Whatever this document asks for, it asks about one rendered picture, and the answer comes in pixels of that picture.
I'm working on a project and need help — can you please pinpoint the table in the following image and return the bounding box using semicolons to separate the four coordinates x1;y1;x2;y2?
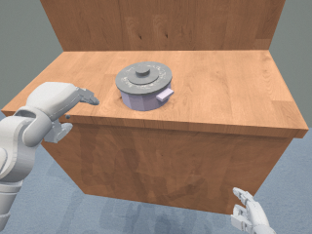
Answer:
1;0;309;215

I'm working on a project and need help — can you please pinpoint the pot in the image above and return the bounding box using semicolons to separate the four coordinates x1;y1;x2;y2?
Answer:
120;83;175;111

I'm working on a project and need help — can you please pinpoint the robot right hand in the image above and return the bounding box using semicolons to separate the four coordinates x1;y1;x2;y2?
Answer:
230;187;270;234

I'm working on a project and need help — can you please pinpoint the lid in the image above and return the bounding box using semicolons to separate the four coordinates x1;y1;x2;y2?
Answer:
115;61;173;97

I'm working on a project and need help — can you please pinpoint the knob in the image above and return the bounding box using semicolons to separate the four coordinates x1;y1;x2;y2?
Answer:
135;65;150;77

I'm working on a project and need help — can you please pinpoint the left robot forearm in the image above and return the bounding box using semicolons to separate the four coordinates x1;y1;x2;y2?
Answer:
0;105;53;232

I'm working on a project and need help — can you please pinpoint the right robot forearm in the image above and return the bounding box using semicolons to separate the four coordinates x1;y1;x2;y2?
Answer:
252;224;276;234

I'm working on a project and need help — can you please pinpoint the robot left hand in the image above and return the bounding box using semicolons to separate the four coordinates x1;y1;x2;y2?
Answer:
25;82;99;143

